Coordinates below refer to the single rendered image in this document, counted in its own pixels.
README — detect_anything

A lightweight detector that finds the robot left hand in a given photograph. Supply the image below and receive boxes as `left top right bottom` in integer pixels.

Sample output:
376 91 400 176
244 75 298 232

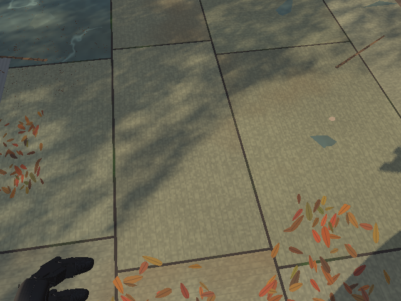
14 256 94 301

